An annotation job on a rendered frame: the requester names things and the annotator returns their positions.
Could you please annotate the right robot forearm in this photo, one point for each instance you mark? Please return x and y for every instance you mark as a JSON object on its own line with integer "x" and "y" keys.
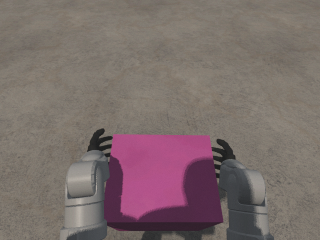
{"x": 246, "y": 201}

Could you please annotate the robot right hand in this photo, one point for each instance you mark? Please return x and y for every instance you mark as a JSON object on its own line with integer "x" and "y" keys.
{"x": 227, "y": 153}

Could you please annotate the carton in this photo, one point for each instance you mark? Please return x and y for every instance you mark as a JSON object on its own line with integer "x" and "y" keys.
{"x": 161, "y": 183}

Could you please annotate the robot left hand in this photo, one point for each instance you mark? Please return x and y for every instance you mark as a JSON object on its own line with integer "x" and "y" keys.
{"x": 96, "y": 141}

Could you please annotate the left robot forearm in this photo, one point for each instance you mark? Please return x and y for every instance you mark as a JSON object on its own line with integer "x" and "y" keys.
{"x": 84, "y": 196}

